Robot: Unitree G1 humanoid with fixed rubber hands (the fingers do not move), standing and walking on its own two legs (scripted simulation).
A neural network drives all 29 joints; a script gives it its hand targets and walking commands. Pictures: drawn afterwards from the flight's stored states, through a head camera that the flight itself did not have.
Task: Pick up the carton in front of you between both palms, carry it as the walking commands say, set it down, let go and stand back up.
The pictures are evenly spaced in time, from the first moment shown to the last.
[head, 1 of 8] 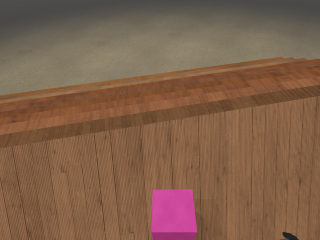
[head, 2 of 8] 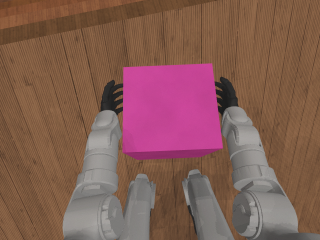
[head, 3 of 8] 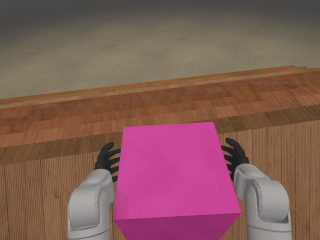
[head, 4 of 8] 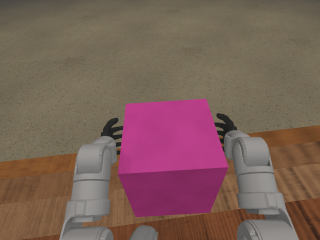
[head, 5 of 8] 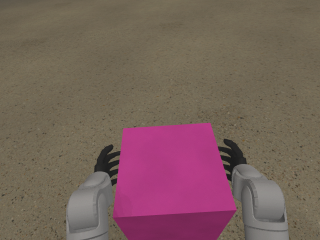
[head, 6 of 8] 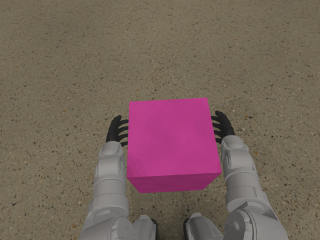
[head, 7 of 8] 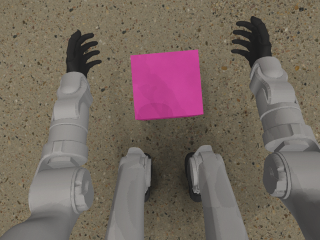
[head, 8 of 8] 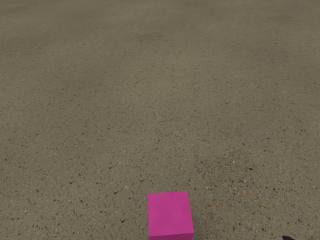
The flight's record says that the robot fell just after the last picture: no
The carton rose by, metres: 0.69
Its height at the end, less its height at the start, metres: -1.54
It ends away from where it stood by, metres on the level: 5.86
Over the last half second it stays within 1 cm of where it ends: yes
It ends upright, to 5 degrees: yes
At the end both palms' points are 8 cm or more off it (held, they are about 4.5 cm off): yes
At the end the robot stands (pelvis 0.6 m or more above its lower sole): yes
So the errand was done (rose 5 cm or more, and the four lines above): yes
